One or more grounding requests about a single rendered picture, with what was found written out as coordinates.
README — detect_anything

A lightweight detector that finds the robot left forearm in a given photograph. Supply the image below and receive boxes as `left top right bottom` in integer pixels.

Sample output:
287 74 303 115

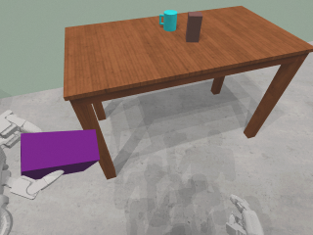
0 194 14 235

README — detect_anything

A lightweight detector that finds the table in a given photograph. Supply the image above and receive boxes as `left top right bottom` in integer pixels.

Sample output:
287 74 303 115
63 6 313 180

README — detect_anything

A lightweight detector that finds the sponge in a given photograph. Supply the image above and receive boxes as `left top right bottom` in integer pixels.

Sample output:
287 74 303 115
21 129 100 180

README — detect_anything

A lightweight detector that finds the robot right hand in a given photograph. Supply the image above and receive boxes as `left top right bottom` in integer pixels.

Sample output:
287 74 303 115
226 194 264 235

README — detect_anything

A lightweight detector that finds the robot left hand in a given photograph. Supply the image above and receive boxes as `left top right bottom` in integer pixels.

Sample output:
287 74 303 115
0 110 64 200

